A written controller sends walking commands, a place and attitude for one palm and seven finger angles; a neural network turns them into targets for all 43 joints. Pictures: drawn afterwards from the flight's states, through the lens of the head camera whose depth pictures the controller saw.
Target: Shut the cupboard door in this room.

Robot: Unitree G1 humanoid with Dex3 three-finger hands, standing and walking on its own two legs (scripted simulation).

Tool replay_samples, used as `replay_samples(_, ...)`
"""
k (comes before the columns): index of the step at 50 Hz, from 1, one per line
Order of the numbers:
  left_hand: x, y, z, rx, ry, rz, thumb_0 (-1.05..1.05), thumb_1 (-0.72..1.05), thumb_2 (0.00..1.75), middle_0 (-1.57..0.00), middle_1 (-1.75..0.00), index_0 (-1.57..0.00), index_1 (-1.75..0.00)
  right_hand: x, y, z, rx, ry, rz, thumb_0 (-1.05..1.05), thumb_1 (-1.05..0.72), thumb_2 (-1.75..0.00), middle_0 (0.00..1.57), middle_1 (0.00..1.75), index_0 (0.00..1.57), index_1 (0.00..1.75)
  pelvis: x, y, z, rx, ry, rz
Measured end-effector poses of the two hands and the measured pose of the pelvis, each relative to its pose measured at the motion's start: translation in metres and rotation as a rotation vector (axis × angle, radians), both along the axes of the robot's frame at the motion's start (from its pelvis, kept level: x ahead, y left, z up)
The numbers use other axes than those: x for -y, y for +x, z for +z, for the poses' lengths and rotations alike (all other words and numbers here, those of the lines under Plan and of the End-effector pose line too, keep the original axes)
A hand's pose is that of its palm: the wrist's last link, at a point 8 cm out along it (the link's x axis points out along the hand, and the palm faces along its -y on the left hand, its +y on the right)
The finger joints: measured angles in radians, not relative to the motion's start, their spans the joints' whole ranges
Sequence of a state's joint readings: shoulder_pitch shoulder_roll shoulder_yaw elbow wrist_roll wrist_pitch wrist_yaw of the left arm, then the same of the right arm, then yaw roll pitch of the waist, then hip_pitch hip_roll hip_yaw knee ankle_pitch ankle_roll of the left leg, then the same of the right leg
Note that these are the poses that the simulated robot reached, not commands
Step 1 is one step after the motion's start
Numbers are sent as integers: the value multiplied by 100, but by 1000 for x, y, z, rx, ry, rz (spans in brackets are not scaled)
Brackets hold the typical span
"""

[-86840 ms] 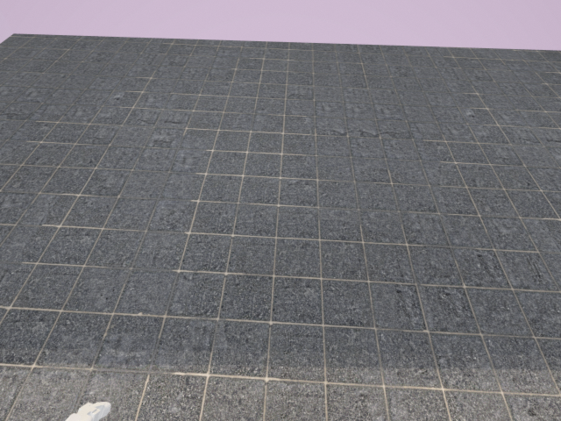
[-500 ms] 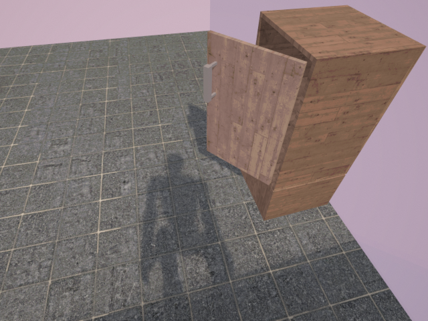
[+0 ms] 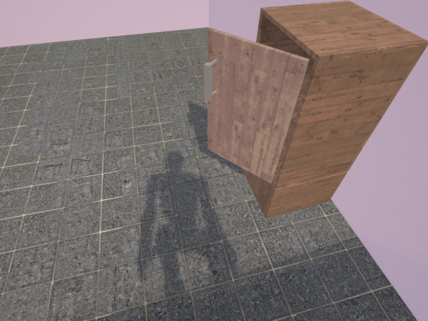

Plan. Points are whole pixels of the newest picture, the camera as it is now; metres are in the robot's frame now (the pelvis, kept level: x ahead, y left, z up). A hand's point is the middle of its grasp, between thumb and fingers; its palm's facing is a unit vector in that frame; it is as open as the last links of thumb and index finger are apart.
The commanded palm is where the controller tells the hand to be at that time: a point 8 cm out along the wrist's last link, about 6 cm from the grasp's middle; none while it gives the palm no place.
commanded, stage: look to check the result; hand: left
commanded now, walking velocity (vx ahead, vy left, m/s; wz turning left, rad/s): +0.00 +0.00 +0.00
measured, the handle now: (211, 80) +0.94 +0.06 -0.05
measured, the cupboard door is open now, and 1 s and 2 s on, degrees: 37 37 37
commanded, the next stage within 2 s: walk to a spot facing it in 0.08 s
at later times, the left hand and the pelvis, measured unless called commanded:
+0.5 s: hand out of the picture +0.00 +0.18 -0.18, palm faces +0.14 -0.96 -0.23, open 7.4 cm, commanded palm none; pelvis -0.01 -0.01 -0.01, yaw +6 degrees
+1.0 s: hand out of the picture +0.02 +0.21 -0.16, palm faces +0.41 -0.86 -0.32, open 7.4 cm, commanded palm none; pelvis +0.00 -0.04 -0.02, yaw +26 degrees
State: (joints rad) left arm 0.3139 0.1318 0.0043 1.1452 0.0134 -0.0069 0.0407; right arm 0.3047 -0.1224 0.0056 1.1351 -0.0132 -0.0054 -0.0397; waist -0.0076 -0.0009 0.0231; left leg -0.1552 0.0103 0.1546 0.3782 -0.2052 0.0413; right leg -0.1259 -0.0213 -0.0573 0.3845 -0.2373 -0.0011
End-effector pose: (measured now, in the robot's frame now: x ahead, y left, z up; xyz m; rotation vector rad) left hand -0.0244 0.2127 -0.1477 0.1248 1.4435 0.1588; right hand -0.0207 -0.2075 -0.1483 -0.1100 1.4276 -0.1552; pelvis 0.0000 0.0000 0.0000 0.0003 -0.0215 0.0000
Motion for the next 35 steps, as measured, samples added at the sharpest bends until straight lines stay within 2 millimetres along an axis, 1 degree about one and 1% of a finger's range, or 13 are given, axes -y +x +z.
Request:
replay_samples(12, -4, 15, 1, 23, 6, -14, 1, 91, 90, -20, -30, -20, -29, 4, 3, 1, -2, -8, 0, 0, -91, -90, 20, 30, 20, 30, 0, 2, 0, -1, 1, -1)
replay_samples(17, -5, 18, -1, 33, 15, 11, 1, 91, 90, -20, -30, -20, -29, 5, 4, -2, -19, -4, 16, 0, -91, -90, 20, 30, 20, 30, 1, 1, -3, -9, 4, 29)
replay_samples(22, -10, 18, -2, 63, 40, 64, 1, 91, 90, -20, -30, -20, -29, 10, 13, -7, -37, 2, 60, 1, -91, -90, 20, 30, 20, 30, 4, -3, -7, -25, 4, 76)
replay_samples(24, -12, 17, -2, 76, 52, 85, 1, 91, 90, -20, -30, -20, -29, 14, 21, -9, -32, -1, 83, 1, -91, -90, 20, 30, 20, 30, 6, -4, -10, -32, -1, 98)
replay_samples(27, -18, 14, -5, 98, 67, 121, 1, 91, 90, -20, -30, -20, -29, 21, 39, -11, -12, -17, 125, 1, -91, -90, 20, 30, 20, 30, 7, -6, -15, -33, -12, 139)
replay_samples(30, -27, 10, -13, 119, 75, 157, 1, 91, 90, -20, -30, -20, -29, 24, 64, -9, 21, -44, 173, 1, -91, -90, 20, 30, 20, 30, 4, -7, -19, -24, -13, 190)
replay_samples(33, -39, 8, -23, 137, 74, 194, 1, 91, 90, -20, -30, -20, -29, 25, 92, -10, 88, -76, 239, 1, -91, -90, 20, 30, 20, 30, -1, -8, -29, -27, -13, 230)
replay_samples(35, -45, 9, -23, 135, 84, 198, 1, 91, 90, -20, -30, -20, -29, 25, 108, -7, 124, -90, 277, 1, -91, -90, 20, 30, 20, 30, -2, -11, -28, -28, -3, 244)
